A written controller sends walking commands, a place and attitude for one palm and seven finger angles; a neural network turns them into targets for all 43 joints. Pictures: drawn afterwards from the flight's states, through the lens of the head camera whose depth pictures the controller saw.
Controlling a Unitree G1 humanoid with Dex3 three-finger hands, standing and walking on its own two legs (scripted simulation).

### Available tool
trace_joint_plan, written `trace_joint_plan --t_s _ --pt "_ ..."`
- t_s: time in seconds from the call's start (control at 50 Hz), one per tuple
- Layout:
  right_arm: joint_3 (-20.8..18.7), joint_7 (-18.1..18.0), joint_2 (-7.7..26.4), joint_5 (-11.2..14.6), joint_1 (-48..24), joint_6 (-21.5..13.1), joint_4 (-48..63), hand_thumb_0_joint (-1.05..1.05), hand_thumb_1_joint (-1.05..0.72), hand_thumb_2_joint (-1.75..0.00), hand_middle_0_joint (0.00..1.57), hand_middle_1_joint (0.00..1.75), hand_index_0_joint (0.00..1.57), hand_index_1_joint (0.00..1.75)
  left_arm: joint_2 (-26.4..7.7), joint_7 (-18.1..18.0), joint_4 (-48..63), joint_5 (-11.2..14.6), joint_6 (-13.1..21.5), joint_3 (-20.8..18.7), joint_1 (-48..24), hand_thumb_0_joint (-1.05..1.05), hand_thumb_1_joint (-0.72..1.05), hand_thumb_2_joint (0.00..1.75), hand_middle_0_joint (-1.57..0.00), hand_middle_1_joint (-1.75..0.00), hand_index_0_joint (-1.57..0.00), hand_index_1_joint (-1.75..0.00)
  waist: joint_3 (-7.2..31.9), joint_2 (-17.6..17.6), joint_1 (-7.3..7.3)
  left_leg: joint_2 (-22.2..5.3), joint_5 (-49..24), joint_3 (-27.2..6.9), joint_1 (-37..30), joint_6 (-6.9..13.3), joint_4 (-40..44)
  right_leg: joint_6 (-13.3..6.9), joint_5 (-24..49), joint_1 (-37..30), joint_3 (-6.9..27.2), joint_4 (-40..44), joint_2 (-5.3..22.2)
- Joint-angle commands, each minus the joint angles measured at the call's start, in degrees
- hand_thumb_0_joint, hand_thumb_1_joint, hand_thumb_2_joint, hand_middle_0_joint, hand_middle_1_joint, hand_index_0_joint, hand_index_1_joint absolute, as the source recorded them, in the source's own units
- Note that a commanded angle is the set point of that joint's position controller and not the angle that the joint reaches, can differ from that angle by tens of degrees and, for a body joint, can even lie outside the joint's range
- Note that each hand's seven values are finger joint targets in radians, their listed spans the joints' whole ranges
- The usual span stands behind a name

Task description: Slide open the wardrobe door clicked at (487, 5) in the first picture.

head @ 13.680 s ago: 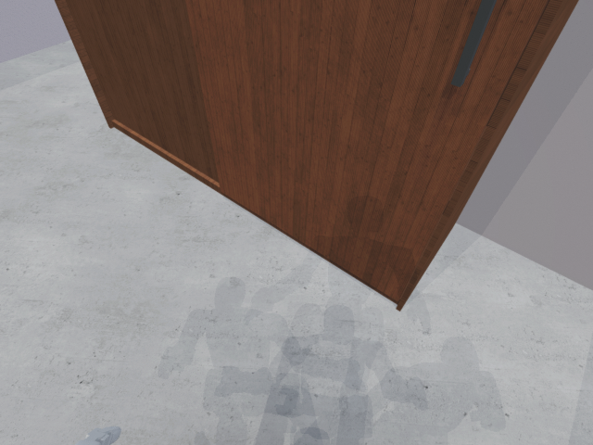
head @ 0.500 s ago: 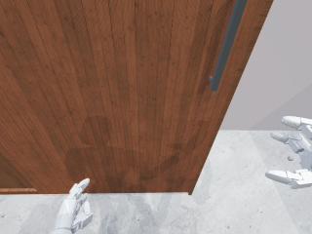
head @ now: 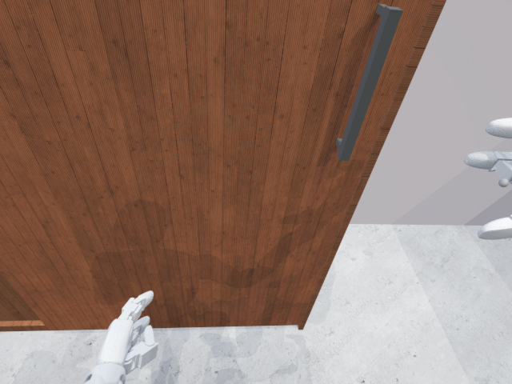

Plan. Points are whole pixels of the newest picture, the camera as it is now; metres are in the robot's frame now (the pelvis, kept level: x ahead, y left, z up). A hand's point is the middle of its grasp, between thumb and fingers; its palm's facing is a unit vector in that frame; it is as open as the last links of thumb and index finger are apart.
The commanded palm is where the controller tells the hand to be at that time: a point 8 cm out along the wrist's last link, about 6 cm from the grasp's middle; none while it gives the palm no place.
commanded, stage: raise the hand with hooked fingers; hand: right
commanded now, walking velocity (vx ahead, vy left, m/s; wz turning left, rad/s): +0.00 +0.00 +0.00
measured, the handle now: (360, 90) +0.51 -0.18 +0.26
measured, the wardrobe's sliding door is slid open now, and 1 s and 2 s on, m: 0.00 0.00 0.00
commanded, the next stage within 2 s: move the hooked fingers beside the handle in 0.50 s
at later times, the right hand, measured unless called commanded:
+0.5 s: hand (501, 181) +0.28 -0.28 +0.26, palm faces +0.11 +0.99 -0.11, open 13.9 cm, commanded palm +0.24 -0.32 +0.27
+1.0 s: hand (466, 159) +0.32 -0.26 +0.26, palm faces +0.07 +0.99 -0.07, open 13.9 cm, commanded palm +0.29 -0.31 +0.27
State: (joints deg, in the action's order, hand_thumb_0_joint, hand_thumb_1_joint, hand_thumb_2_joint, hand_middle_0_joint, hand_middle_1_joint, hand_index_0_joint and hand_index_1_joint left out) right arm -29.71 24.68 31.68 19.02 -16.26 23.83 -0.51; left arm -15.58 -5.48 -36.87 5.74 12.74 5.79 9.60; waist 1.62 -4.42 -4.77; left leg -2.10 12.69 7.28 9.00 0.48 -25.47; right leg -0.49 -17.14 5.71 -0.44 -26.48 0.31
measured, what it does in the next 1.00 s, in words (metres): stands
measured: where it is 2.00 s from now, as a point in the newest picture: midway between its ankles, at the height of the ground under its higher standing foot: outside the picture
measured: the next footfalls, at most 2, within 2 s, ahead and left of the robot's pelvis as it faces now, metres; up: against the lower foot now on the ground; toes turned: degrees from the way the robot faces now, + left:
none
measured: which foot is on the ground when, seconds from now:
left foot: down 0.00-1.00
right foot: down 0.00-1.00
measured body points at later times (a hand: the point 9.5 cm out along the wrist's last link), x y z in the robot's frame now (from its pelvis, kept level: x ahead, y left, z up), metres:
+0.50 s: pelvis +0.00 +0.00 +0.00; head -0.04 +0.03 +0.45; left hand +0.21 +0.22 -0.06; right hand +0.26 -0.33 +0.27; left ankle +0.02 +0.11 -0.74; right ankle -0.03 -0.11 -0.74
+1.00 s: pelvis -0.01 +0.00 +0.00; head -0.04 +0.03 +0.45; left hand +0.19 +0.23 -0.07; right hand +0.31 -0.32 +0.27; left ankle +0.02 +0.11 -0.74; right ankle -0.03 -0.11 -0.74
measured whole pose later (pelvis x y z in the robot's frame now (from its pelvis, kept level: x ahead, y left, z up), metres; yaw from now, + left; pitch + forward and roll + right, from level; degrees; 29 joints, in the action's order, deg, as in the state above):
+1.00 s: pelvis -0.01 +0.00 +0.00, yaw +0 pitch -3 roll +0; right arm -25.6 22.6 31.6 15.7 -27.1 24.0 -13.3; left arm -15.9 -5.9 -37.0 6.1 10.4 5.1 10.1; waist 2.2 -3.6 -2.6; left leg -2.2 12.5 6.8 11.3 0.8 -26.5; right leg -0.3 -16.5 7.4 -0.8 -26.5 0.2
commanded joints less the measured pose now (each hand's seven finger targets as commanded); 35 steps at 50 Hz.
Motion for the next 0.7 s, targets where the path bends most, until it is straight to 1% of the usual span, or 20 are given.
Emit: trace_joint_plan --t_s 0.0,0.02,0.04,0.08,0.1,0.12,0.18,0.24,0.28,0.3,0.34,0.38,0.4,0.48,0.54,0.56,0.58,0.62,0.64,0.68 --pt "-5.52 0.25 18.62 0.78 -20.52 -1.00 6.14 0.00 0.50 -0.30 0.30 1.20 0.30 1.20 -6.58 0.05 10.09 0.15 2.55 -2.39 -10.27 0.00 0.90 0.90 -0.20 -0.30 -0.20 -0.30 9.46 0.57 -0.11 -0.10 -12.56 -3.37 -4.33 1.12 2.92 -0.76 16.10 0.92 3.38 3.87 -0.45" --pt "-5.07 0.71 17.09 1.09 -17.57 -0.23 2.81 0.00 0.50 -0.30 0.30 1.20 0.30 1.20 -6.92 0.28 9.91 0.25 2.16 -2.54 -9.66 0.00 0.90 0.90 -0.20 -0.30 -0.20 -0.30 8.40 2.86 0.22 -0.21 -12.79 -3.36 -3.59 0.89 2.76 -0.91 15.38 1.59 3.17 3.88 -0.37" --pt "-4.31 1.30 16.30 1.16 -16.06 0.52 1.94 0.00 0.50 -0.30 0.30 1.20 0.30 1.20 -7.27 0.49 10.06 0.47 1.68 -2.72 -9.70 0.00 0.90 0.90 -0.20 -0.30 -0.20 -0.30 8.16 3.70 0.28 -0.23 -12.88 -3.40 -3.20 0.70 2.65 -0.95 15.13 1.98 3.00 3.80 -0.32" --pt "-3.98 1.68 16.67 0.98 -16.68 1.34 3.86 0.00 0.50 -0.30 0.30 1.20 0.30 1.20 -7.50 0.75 11.02 0.68 1.12 -2.84 -10.43 0.00 0.90 0.90 -0.20 -0.30 -0.20 -0.30 8.78 2.39 0.24 -0.30 -11.38 -3.37 -2.31 0.68 2.46 -0.75 14.12 1.93 3.06 3.82 -0.40" --pt "-4.13 1.48 16.81 1.18 -16.36 1.31 4.77 0.00 0.50 -0.30 0.30 1.20 0.30 1.20 -7.32 0.96 11.40 0.70 0.85 -2.83 -11.02 0.00 0.90 0.90 -0.20 -0.30 -0.20 -0.30 8.70 2.67 -0.08 -0.39 -10.81 -3.83 -2.98 0.86 2.72 -0.72 13.97 2.49 3.06 3.51 -0.34" --pt "-4.51 1.40 17.27 1.25 -17.64 0.91 6.59 0.00 0.50 -0.30 0.30 1.20 0.30 1.20 -7.39 0.96 11.60 0.74 0.70 -2.84 -11.08 0.00 0.90 0.90 -0.20 -0.30 -0.20 -0.30 9.61 3.12 0.28 -0.30 -10.46 -3.73 -2.82 0.70 2.57 -0.84 13.77 1.85 3.02 3.62 -0.30" --pt "-6.34 0.11 19.18 1.31 -21.18 -1.28 12.34 0.00 0.50 -0.30 0.30 1.20 0.30 1.20 -6.73 0.51 12.27 0.37 1.16 -2.84 -11.24 0.00 0.90 0.90 -0.20 -0.30 -0.20 -0.30 12.03 0.88 0.16 -0.01 -9.40 -3.59 -2.98 0.80 2.38 -0.92 13.73 -0.17 3.10 3.72 -0.51" --pt "-7.97 -1.26 19.94 1.42 -20.80 -2.53 12.91 0.00 0.50 -0.30 0.30 1.20 0.30 1.20 -6.53 0.13 11.64 0.03 1.60 -2.82 -10.92 0.00 0.90 0.90 -0.20 -0.30 -0.20 -0.30 11.49 -0.34 0.08 -0.17 -9.59 -3.93 -3.64 0.89 2.60 -1.05 13.77 0.10 2.82 3.57 -0.41" --pt "-6.88 -1.78 19.34 0.60 -22.13 -2.69 13.69 0.00 0.50 -0.30 0.30 1.20 0.30 1.20 -6.35 -0.22 11.37 0.20 1.88 -2.64 -10.75 0.00 0.90 0.90 -0.20 -0.30 -0.20 -0.30 11.17 -3.18 0.33 -0.10 -9.28 -3.60 -2.92 1.01 2.46 -0.73 13.80 -0.54 2.78 4.01 -0.45" --pt "-6.42 -2.02 19.18 0.32 -21.53 -2.33 13.01 0.00 0.50 -0.30 0.30 1.20 0.30 1.20 -6.20 -0.24 11.21 0.18 1.94 -2.62 -10.89 0.00 0.90 0.90 -0.20 -0.30 -0.20 -0.30 10.03 -2.66 0.15 -0.13 -8.74 -3.95 -2.85 1.01 3.05 -0.81 13.41 0.04 2.70 3.88 -0.35" --pt "-5.42 -1.96 18.24 0.01 -22.12 -1.64 11.72 0.00 0.50 -0.30 0.30 1.20 0.30 1.20 -6.41 -0.48 10.81 0.22 2.10 -2.60 -10.64 0.00 0.90 0.90 -0.20 -0.30 -0.20 -0.30 9.46 -3.54 0.58 -0.24 -8.35 -3.86 -2.31 0.98 2.97 -0.80 12.70 -0.08 2.77 4.17 -0.38" --pt "-4.35 -1.31 17.50 0.08 -21.88 -1.01 10.24 0.00 0.50 -0.30 0.30 1.20 0.30 1.20 -6.70 -0.61 10.58 0.32 2.14 -2.61 -10.33 0.00 0.90 0.90 -0.20 -0.30 -0.20 -0.30 9.28 -1.19 0.97 -0.12 -8.62 -3.56 -1.94 0.79 2.86 -0.89 12.66 -0.14 3.01 4.20 -0.28" --pt "-4.28 -1.08 17.37 0.28 -21.05 -0.88 10.32 0.00 0.50 -0.30 0.30 1.20 0.30 1.20 -6.57 -0.45 10.58 0.31 2.06 -2.58 -10.55 0.00 0.90 0.90 -0.20 -0.30 -0.20 -0.30 8.98 -0.55 0.59 -0.14 -9.09 -3.82 -2.69 0.93 3.13 -0.86 13.17 0.36 3.08 4.03 -0.15" --pt "-4.75 -0.19 17.87 0.48 -21.14 -0.84 10.77 0.00 0.50 -0.30 0.30 1.20 0.30 1.20 -6.74 -0.32 10.97 0.23 2.04 -2.72 -10.68 0.00 0.90 0.90 -0.20 -0.30 -0.20 -0.30 10.76 -0.57 0.79 -0.17 -10.69 -3.60 -2.68 0.83 2.47 -1.02 14.20 -0.64 3.11 3.72 -0.37" --pt "-5.60 -0.17 17.93 1.07 -19.10 -0.76 8.85 0.00 0.50 -0.30 0.30 1.20 0.30 1.20 -6.80 -0.08 10.67 0.24 1.74 -2.64 -10.60 0.00 0.90 0.90 -0.20 -0.30 -0.20 -0.30 9.90 1.58 0.64 -0.13 -11.01 -3.52 -2.83 0.69 2.53 -1.02 14.16 0.68 3.02 3.56 -0.27" --pt "-5.98 -0.20 18.20 1.15 -19.32 -0.73 9.00 0.00 0.50 -0.30 0.30 1.20 0.30 1.20 -6.83 -0.04 10.70 0.23 1.73 -2.78 -10.57 0.00 0.90 0.90 -0.20 -0.30 -0.20 -0.30 10.24 1.15 0.65 -0.18 -10.81 -3.54 -2.54 0.63 2.60 -1.05 13.95 0.31 2.93 3.55 -0.26" --pt "-5.66 -0.30 18.14 1.02 -19.85 -0.62 8.71 0.00 0.50 -0.30 0.30 1.20 0.30 1.20 -6.84 -0.04 10.75 0.29 1.71 -2.67 -10.71 0.00 0.90 0.90 -0.20 -0.30 -0.20 -0.30 9.63 0.57 0.68 -0.19 -9.99 -3.47 -2.11 0.67 2.57 -0.93 13.42 0.71 3.08 3.70 -0.30" --pt "-4.22 -0.67 17.51 0.61 -22.08 -0.72 7.07 0.00 0.50 -0.30 0.30 1.20 0.30 1.20 -6.97 -0.11 10.17 0.43 1.64 -2.72 -10.49 0.00 0.90 0.90 -0.20 -0.30 -0.20 -0.30 8.57 1.85 1.35 -0.21 -8.62 -3.73 -1.06 0.52 3.07 -1.04 12.35 1.00 3.00 3.58 -0.13" --pt "-2.45 -0.84 16.52 0.29 -25.04 -0.82 6.96 0.00 0.50 -0.30 0.30 1.20 0.30 1.20 -6.82 -0.29 9.99 0.55 1.69 -2.76 -10.62 0.00 0.90 0.90 -0.20 -0.30 -0.20 -0.30 8.17 0.40 1.84 -0.30 -7.64 -4.02 -0.11 0.50 3.25 -1.04 11.48 0.59 3.03 3.57 -0.20" --pt "-1.80 -1.31 16.66 -0.39 -27.86 -1.24 6.21 0.00 0.50 -0.30 0.30 1.20 0.30 1.20 -6.83 -0.59 9.83 0.45 1.99 -2.80 -10.29 0.00 0.90 0.90 -0.20 -0.30 -0.20 -0.30 8.80 -1.61 1.97 -0.39 -6.87 -3.88 0.17 0.72 3.07 -0.86 11.05 0.05 3.29 3.72 -0.36"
